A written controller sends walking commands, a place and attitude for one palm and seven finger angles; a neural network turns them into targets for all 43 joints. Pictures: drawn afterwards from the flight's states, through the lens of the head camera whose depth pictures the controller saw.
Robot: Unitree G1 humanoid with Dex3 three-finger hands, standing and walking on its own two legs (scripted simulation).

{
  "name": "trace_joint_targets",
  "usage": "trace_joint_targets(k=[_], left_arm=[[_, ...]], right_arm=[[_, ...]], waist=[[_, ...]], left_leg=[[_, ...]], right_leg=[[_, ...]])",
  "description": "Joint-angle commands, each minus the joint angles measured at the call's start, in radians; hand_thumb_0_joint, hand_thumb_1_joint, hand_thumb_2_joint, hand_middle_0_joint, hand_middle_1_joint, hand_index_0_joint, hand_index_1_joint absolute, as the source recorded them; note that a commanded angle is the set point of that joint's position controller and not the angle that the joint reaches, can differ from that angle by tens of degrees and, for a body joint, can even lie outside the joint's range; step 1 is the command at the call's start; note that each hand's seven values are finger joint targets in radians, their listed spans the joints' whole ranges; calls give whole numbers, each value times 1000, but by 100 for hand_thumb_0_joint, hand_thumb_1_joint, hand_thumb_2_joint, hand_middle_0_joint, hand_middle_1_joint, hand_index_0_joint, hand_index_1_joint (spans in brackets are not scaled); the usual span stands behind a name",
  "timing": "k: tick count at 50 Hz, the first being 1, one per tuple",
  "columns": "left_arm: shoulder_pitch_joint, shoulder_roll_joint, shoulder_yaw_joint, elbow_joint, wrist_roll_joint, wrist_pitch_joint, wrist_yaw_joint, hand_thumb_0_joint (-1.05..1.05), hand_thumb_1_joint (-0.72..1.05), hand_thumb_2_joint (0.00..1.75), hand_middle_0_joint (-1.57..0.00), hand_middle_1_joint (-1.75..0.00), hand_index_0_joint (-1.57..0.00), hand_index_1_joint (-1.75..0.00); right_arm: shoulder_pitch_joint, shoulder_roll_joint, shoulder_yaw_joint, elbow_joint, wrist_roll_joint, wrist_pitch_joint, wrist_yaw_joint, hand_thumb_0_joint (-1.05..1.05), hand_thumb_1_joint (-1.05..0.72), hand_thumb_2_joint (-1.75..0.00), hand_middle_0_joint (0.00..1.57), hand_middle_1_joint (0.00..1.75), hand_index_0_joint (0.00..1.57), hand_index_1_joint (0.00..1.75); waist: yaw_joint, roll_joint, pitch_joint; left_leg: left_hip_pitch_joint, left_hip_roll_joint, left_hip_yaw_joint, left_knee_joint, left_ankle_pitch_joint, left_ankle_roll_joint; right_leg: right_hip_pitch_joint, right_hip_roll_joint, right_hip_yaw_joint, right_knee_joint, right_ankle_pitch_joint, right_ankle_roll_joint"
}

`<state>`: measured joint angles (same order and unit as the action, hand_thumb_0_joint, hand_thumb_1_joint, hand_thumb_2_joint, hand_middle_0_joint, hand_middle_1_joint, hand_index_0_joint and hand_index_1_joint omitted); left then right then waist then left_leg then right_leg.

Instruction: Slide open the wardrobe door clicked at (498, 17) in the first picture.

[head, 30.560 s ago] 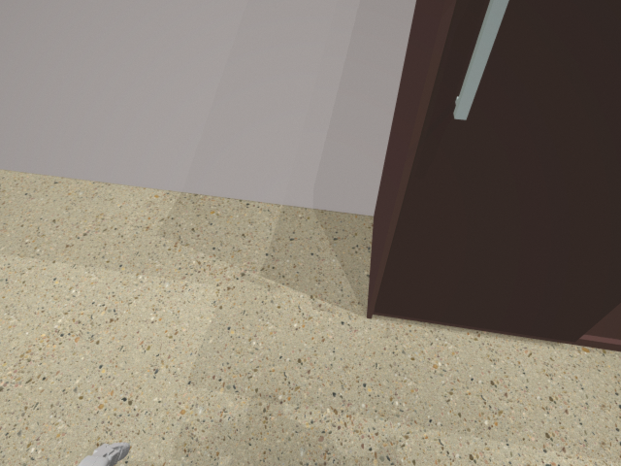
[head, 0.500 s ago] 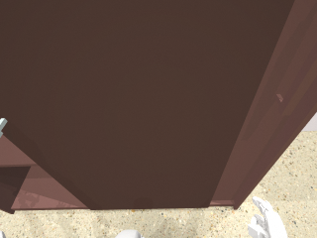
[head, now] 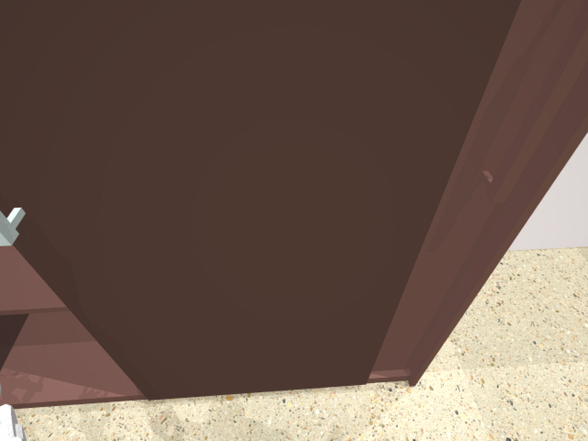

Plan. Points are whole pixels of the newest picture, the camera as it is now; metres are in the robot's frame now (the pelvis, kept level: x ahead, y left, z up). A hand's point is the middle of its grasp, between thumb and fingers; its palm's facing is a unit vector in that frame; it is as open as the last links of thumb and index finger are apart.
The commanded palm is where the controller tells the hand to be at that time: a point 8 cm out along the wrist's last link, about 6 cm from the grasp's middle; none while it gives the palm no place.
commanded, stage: stop walking and hold the door there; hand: left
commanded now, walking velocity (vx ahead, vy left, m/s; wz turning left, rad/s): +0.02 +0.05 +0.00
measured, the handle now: out of the picture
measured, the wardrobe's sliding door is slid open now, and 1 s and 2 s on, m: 0.51 0.51 0.51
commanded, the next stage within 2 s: none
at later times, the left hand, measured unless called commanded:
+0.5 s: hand out of the picture +0.32 +0.40 +0.22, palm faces +0.69 -0.69 -0.21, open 7.3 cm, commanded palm +0.27 +0.41 +0.18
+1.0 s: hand out of the picture +0.32 +0.41 +0.22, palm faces +0.61 -0.76 -0.22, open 7.2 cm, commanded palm +0.27 +0.43 +0.18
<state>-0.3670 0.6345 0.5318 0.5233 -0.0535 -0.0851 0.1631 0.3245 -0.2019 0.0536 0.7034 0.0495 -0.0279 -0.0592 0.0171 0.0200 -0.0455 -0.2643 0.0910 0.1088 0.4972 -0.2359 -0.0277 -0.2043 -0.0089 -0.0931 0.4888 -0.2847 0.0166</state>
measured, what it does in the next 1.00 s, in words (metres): shifts its weight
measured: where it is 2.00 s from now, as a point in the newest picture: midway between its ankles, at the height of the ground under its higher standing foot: outside the picture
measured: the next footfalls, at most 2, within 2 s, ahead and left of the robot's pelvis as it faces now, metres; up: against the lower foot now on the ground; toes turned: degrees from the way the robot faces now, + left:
right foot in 1.38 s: -0.06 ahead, +0.02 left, +0.00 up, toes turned +1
right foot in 1.86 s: -0.06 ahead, -0.02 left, +0.00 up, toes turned +2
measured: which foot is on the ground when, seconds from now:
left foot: down 0.00-1.00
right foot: down 0.00-1.00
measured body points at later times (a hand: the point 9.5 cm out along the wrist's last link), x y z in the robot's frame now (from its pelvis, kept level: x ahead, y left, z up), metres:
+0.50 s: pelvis -0.03 +0.01 +0.00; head -0.03 +0.00 +0.45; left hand +0.28 +0.43 +0.23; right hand +0.08 -0.26 -0.11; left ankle +0.02 +0.12 -0.74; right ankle -0.02 -0.10 -0.74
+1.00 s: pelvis -0.04 +0.05 -0.01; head -0.04 +0.04 +0.44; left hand +0.28 +0.44 +0.23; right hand +0.07 -0.24 -0.12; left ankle -0.01 +0.16 -0.72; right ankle -0.02 -0.10 -0.74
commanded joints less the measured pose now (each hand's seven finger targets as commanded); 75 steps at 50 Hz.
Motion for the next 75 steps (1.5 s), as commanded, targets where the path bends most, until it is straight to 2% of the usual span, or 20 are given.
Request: trace_joint_targets(k=[1, 3, 4, 9, 11, 14, 21, 24, 33, 38, 44, 47, 51, 53, 54, 55, 60, 67, 72, 75], left_arm=[[-228, 328, 48, -138, 50, -64, -31, 0, 90, 90, -45, -140, -45, -140], [-205, 412, 143, -23, 38, -51, -24, 0, 90, 90, -45, -140, -45, -140], [-240, 367, 104, -6, 38, -49, -33, 0, 90, 90, -45, -140, -45, -140], [-285, 283, 35, -8, 25, -59, -44, 0, 90, 90, -45, -140, -45, -140], [-297, 244, -21, -49, 23, -62, -51, 0, 90, 90, -45, -140, -45, -140], [-246, 236, -31, -7, 31, -55, -52, 0, 90, 90, -45, -140, -45, -140], [-301, 285, -6, 40, 36, -73, -40, 0, 90, 90, -45, -140, -45, -140], [-357, 231, -73, 35, 33, -74, -48, 0, 90, 90, -45, -140, -45, -140], [-341, 201, -104, 94, 33, -79, -52, 0, 90, 90, -45, -140, -45, -140], [-343, 199, -112, 117, 37, -84, -52, 0, 90, 90, -45, -140, -45, -140], [-404, 222, -114, 114, 41, -92, -58, 0, 90, 90, -45, -140, -45, -140], [-457, 224, -116, 73, 37, -96, -61, 0, 90, 90, -45, -140, -45, -140], [-454, 161, -146, 11, 34, -110, -71, 0, 90, 90, -45, -140, -45, -140], [-496, 63, -233, -134, 16, -139, -80, 0, 90, 90, -45, -140, -45, -140], [-498, 8, -286, -190, 16, -151, -90, 0, 90, 90, -45, -140, -45, -140], [-447, -34, -311, -181, 27, -147, -99, 0, 90, 90, -45, -140, -45, -140], [-548, -102, -367, -313, -6, -102, -87, 0, 90, 90, -45, -140, -45, -140], [-595, -15, -309, -305, 8, -61, -75, 0, 90, 90, -45, -140, -45, -140], [-592, -12, -296, -251, 1, -46, -74, 0, 90, 90, -45, -140, -45, -140], [-567, -57, -309, -179, -4, -46, -81, 0, 90, 90, -45, -140, -45, -140]], right_arm=[[-84, -233, -94, -129, -7, -36, -23, 0, -90, -90, 20, 30, 20, 30], [-90, -230, -100, -117, 7, -32, -27, 0, -90, -90, 20, 30, 20, 30], [-119, -225, -97, -124, 10, -38, -26, 0, -90, -90, 20, 30, 20, 30], [-101, -229, -84, -106, -6, -37, -46, 0, -90, -90, 20, 30, 20, 30], [-113, -255, -100, -121, 2, -30, -51, 0, -90, -90, 20, 30, 20, 30], [-119, -249, -87, -132, -2, -22, -50, 0, -90, -90, 20, 30, 20, 30], [-92, -254, -103, -135, 7, -36, -47, 0, -90, -90, 20, 30, 20, 30], [-89, -251, -98, -127, 7, -38, -46, 0, -90, -90, 20, 30, 20, 30], [-75, -253, -88, -107, 8, -33, -55, 0, -90, -90, 20, 30, 20, 30], [-68, -246, -87, -99, 8, -32, -51, 0, -90, -90, 20, 30, 20, 30], [-84, -251, -111, -109, 9, -11, -31, 0, -90, -90, 20, 30, 20, 30], [-108, -264, -118, -95, -2, -18, -29, 0, -90, -90, 20, 30, 20, 30], [-119, -229, -110, -86, -7, -15, -30, 0, -90, -90, 20, 30, 20, 30], [-153, -251, -115, -125, -3, -17, -38, 0, -90, -90, 20, 30, 20, 30], [-142, -227, -110, -146, 2, -20, -29, 0, -90, -90, 20, 30, 20, 30], [-123, -217, -107, -146, -6, -25, -17, 0, -90, -90, 20, 30, 20, 30], [-120, -211, -112, -138, 18, -52, -26, 0, -90, -90, 20, 30, 20, 30], [-162, -188, -47, -146, -12, -60, -22, 0, -90, -90, 20, 30, 20, 30], [-157, -181, -50, -159, 3, -53, -17, 0, -90, -90, 20, 30, 20, 30], [-169, -174, -41, -157, 4, -46, -27, 0, -90, -90, 20, 30, 20, 30]], waist=[[-31, 3, -214], [-5, -206, -200], [3, -228, -183], [-32, -81, -136], [-22, 61, -131], [-23, 196, -39], [-28, 3, -124], [-43, -24, -122], [-31, 58, -70], [-31, 46, -74], [-16, -130, -37], [-10, -171, -14], [-45, -150, -41], [-30, 222, -68], [-27, 310, -104], [-31, 302, -126], [-49, 19, -224], [-20, 132, -245], [-30, -206, -246], [-19, -122, -224]], left_leg=[[-60, 59, -9, 143, 242, 48], [-252, -26, -49, 271, -179, 32], [-270, -27, -93, 319, -243, 40], [62, -13, -49, -22, 149, 46], [151, 114, -185, -54, 382, 96], [-7, 191, -304, -186, 218, 151], [25, 42, -94, -32, 55, 50], [64, 28, -100, -4, 40, 48], [19, 103, -196, -159, 46, 85], [21, 82, -152, -138, 20, 72], [-127, -43, -113, 221, -138, 38], [-186, -14, -175, 295, -195, 42], [74, -36, -87, -16, 64, 32], [95, 146, -307, -109, 413, 133], [119, 199, -341, -111, 607, 191], [125, 211, -326, -135, 496, 215], [239, 183, -292, -74, 494, 223], [191, 173, -281, -112, 275, 152], [60, 44, -140, 64, 208, 46], [42, 28, -138, 46, 123, 53]], right_leg=[[222, -172, 150, -71, 479, -81], [329, -255, 229, -35, 801, -129], [306, -276, 237, -39, 799, -136], [32, -173, 92, -15, 393, -67], [-79, -69, 51, 42, 200, -1], [-58, -21, 45, 97, -63, 4], [-22, -120, 135, -132, 43, -30], [-82, -149, 158, -162, -15, -45], [-51, -52, 75, -67, 2, -7], [-47, -74, 87, -98, 7, -12], [-40, -368, 313, -224, -43, -124], [9, -449, 290, -161, 159, -151], [-111, -332, 69, 41, 236, -41], [-186, -122, -35, 349, 7, 34], [-217, -58, -20, 465, -281, 35], [-228, -62, -9, 557, -358, 27], [-233, -29, 21, 540, -191, 36], [5, -12, 58, 20, -63, -3], [148, -200, 211, -74, 392, -73], [147, -206, 186, -39, 476, -61]])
